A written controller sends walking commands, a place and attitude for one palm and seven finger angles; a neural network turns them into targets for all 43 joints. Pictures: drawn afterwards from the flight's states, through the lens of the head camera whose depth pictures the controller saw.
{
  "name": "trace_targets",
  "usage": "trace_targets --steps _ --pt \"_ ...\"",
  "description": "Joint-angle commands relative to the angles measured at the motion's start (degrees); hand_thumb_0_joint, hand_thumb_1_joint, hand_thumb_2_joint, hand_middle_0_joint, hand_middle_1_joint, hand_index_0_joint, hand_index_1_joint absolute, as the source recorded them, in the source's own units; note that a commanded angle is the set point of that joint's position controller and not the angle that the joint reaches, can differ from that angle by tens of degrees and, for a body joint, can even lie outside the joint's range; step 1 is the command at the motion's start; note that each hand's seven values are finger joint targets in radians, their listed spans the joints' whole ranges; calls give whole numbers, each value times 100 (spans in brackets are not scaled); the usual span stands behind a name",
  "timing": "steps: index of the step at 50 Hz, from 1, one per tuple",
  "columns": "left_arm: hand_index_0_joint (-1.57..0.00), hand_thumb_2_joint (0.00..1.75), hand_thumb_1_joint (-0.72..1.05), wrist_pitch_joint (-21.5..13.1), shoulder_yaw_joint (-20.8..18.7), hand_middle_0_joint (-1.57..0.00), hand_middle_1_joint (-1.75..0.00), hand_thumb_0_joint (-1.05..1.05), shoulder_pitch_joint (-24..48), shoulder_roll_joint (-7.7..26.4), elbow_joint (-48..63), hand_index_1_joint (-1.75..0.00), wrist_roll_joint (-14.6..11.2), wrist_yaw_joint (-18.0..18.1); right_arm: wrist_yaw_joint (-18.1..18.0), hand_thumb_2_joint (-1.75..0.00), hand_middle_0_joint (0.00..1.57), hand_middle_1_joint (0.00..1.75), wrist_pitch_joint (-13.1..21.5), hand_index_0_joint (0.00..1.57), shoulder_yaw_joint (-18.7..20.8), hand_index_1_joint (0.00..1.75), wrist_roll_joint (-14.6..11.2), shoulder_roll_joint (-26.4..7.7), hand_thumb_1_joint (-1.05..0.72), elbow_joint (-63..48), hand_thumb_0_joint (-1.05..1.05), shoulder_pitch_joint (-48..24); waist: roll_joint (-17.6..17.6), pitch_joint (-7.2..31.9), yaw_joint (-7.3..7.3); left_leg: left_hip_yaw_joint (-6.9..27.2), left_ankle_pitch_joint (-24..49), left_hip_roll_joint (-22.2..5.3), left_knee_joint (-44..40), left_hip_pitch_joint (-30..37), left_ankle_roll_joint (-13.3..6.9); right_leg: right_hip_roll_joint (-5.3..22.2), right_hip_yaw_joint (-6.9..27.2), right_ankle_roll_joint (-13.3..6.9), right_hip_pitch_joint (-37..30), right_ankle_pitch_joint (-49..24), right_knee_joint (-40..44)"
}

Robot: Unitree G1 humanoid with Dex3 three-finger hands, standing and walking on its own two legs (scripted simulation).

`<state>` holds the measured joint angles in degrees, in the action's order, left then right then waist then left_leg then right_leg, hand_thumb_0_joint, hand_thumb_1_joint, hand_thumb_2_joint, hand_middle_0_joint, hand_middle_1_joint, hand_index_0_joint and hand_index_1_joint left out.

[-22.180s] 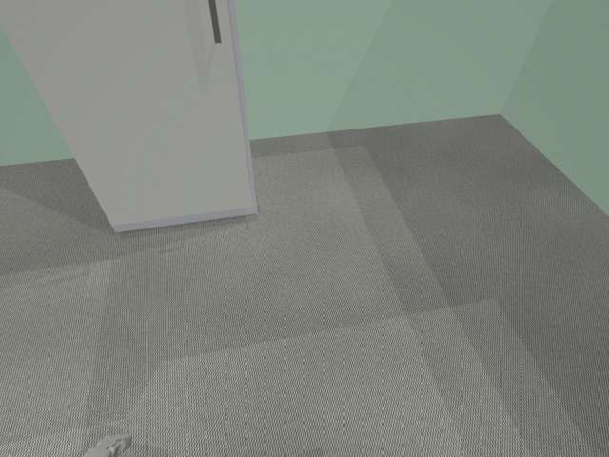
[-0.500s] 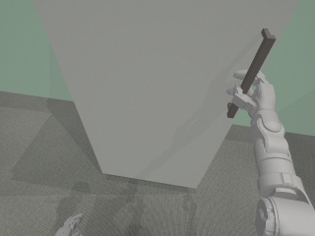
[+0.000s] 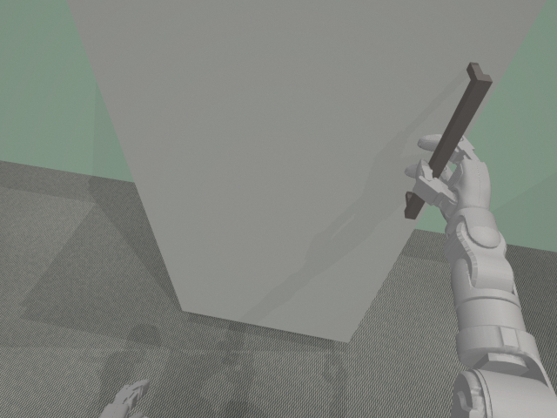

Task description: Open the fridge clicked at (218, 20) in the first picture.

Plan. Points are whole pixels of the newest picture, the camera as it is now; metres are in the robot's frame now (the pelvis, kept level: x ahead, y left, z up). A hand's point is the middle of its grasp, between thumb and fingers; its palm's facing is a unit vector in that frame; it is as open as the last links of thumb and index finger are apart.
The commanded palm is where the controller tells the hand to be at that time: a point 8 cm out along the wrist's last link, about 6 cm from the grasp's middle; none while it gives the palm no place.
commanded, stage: grip the handle and tug to test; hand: right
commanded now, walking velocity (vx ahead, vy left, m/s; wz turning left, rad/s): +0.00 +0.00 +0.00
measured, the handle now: (437, 151) +0.47 -0.19 +0.17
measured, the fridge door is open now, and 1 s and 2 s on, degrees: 0 12 40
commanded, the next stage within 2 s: pull the door a little, standing still in 0.14 s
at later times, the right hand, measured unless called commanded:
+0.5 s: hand (421, 185) +0.41 -0.16 +0.15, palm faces +0.10 +0.99 +0.01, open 5.8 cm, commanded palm +0.35 -0.20 +0.15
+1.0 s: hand (418, 243) +0.31 -0.14 +0.15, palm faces +0.07 +0.98 -0.18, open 6.1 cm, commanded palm +0.28 -0.19 +0.15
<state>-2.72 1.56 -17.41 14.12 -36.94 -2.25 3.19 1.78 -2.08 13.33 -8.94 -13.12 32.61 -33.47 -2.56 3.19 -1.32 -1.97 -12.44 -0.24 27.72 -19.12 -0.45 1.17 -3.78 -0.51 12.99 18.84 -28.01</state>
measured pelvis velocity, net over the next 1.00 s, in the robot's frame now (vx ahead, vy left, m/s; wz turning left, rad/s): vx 0.05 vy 0.00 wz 0.01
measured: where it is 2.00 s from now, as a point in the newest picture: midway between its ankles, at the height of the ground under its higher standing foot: outside the picture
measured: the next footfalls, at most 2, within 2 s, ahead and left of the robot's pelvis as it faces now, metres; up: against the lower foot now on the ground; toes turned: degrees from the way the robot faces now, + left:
right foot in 1.52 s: -0.02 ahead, -0.05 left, +0.00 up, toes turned -18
left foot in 1.82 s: +0.04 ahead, +0.33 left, +0.00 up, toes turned -24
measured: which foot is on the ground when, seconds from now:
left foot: down 0.00-1.00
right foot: down 0.00-1.00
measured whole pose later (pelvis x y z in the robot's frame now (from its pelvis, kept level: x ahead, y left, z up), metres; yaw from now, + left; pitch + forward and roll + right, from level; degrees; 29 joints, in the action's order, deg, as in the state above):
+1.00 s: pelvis +0.05 +0.00 +0.00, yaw +0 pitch +4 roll +0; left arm 2.5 1.7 -9.1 13.6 -30.8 0.6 3.6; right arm -2.3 -1.4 1.4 -4.4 -10.6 -21.1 12.9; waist -3.9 3.4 0.3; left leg -2.9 -15.6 -1.1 29.5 -15.1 0.1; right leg 0.3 -2.4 -0.5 9.0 19.2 -29.7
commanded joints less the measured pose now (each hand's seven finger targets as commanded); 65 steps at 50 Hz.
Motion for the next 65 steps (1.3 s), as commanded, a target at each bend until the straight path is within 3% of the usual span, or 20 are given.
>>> trace_targets --steps 1,12,13,16,22,26,39,41,42,44,46,48,51,54,57,59,60,62,63,65 --pt "-20 90 90 -283 -305 -20 -30 0 369 687 900 -30 -17 -8 168 -90 45 140 383 45 90 140 -93 -793 -90 -2018 0 -1473 256 2158 331 -42 2955 7 112 1757 -143 36 161 -11 -415 -3385 101" --pt "-20 90 90 -212 -306 -20 -30 0 609 605 1073 -30 -15 -73 95 -90 45 140 -75 45 66 140 -137 -617 -90 -3389 0 -364 156 2077 412 -92 3597 -5 113 2004 -142 101 133 81 -676 -4278 127" --pt "-20 90 90 -198 -290 -20 -30 0 621 607 1033 -30 -24 -66 79 -90 45 140 -140 45 -169 140 -119 -425 -90 -3361 0 -694 141 1959 312 -106 3493 2 75 1852 -124 100 132 81 -694 -4170 127" --pt "-20 90 90 -104 -302 -20 -30 0 532 679 875 -30 -2 37 -55 -90 45 140 -301 45 114 140 -11 -933 -90 -2972 0 -1500 215 1676 166 -71 3143 23 -47 1630 -119 86 155 39 -643 -3699 142" --pt "-20 90 90 -86 -272 -20 -30 0 634 570 1010 -30 19 -9 -16 -90 45 140 -459 45 -102 140 -88 -421 -90 -3220 0 -513 63 2066 343 -117 3724 -21 97 1920 -136 54 148 91 -782 -4402 59" --pt "-20 90 90 -80 -268 -20 -30 0 784 567 1147 -30 33 -51 22 -90 45 140 -403 45 -60 140 -102 -463 -90 -3731 0 18 234 2120 457 -116 3736 -33 90 2107 -150 72 156 99 -813 -4415 99" --pt "-20 90 90 -4 -196 -20 -30 0 1259 403 1648 -30 14 -235 77 -90 45 140 -759 45 -272 140 -225 -150 -90 -6572 0 3482 104 1584 636 -154 3743 -60 112 2141 -135 114 134 67 -617 -4272 170" --pt "-20 90 90 5 -204 -20 -30 0 1314 437 1650 -30 6 -231 15 -90 45 140 -856 45 -136 140 -218 -384 -90 -7160 0 3710 199 1507 610 -154 3773 -53 107 2108 -127 133 134 46 -638 -4228 116" --pt "-20 90 90 29 -170 -20 -30 0 1224 668 1559 -30 83 -33 -393 -90 45 140 -35 45 229 140 414 -1751 -90 -7182 0 1123 120 927 -23 553 4027 -441 -292 1410 -107 193 52 -105 -465 -3226 -231" --pt "-20 90 90 93 -202 -20 -30 0 1051 468 1355 -30 243 46 -537 -90 45 140 265 45 -390 140 505 -561 -90 -5998 0 3254 540 914 42 469 3942 -704 -159 1186 -213 223 293 -107 -457 -2840 -401" --pt "-20 90 90 209 -184 -20 -30 0 1102 475 1449 -30 266 88 -521 -90 45 140 460 45 -694 140 573 -406 -90 -6336 0 3648 251 1012 9 209 4088 -651 143 1158 -133 300 401 -130 -644 -3595 -271" --pt "-20 90 90 302 -199 -20 -30 0 1030 445 1510 -30 288 77 -572 -90 45 140 611 45 -724 140 622 -454 -90 -6613 0 3735 -45 1260 -74 -26 3724 -412 573 919 39 534 584 -122 -1136 -5265 -210" --pt "-20 90 90 323 -215 -20 -30 0 1144 394 1627 -30 340 22 -629 -90 45 140 718 45 -936 140 707 -332 -90 -7009 0 3854 -425 1143 -89 -153 1227 -59 881 52 157 918 981 -213 -1833 -6714 1" --pt "-20 90 90 255 -186 -20 -30 0 1247 298 1672 -30 441 -41 -714 -90 45 140 773 45 -1015 140 794 -223 -90 -7261 0 3899 -572 809 -50 -202 251 43 732 -225 142 1012 1100 -185 -1774 -7100 95" --pt "-20 90 90 176 -171 -20 -30 0 1286 265 1671 -30 436 -57 -745 -90 45 140 827 45 -1039 140 826 -205 -90 -7307 0 4121 -319 630 -74 -196 1079 -3 241 103 123 905 1108 -150 -1402 -6546 -55" --pt "-20 90 90 142 -196 -20 -30 0 1210 255 1627 -30 407 -61 -743 -90 45 140 897 45 -942 140 832 -269 -90 -7291 0 4307 -59 743 -81 -166 2347 -115 -32 693 64 717 988 -80 -994 -5849 -304" --pt "-20 90 90 132 -221 -20 -30 0 1152 235 1607 -30 383 -65 -739 -90 45 140 953 45 -860 140 831 -329 -90 -7312 0 4345 128 914 -84 -94 3332 -283 -73 1154 -50 513 816 2 -666 -5034 -554" --pt "-20 90 90 96 -231 -20 -30 0 1165 71 1602 -30 338 3 -730 -90 45 140 1070 45 -622 140 823 -505 -90 -7298 0 4487 1129 1213 27 335 5666 -1247 37 2207 -572 -151 353 137 788 -993 -1695" --pt "-20 90 90 64 -197 -20 -30 0 1254 -42 1627 -30 330 53 -722 -90 45 140 1099 45 -460 140 820 -533 -90 -7157 0 4751 1529 1250 201 484 6040 -1644 -55 2409 -726 -399 347 56 1438 806 -2458" --pt "-20 90 90 22 -161 -20 -30 0 1344 -170 1655 -30 312 129 -687 -90 45 140 1095 45 -590 140 841 -357 -90 -7307 0 4740 1466 1207 343 245 4785 -1756 -249 1979 -788 -261 440 32 1508 1050 -3540"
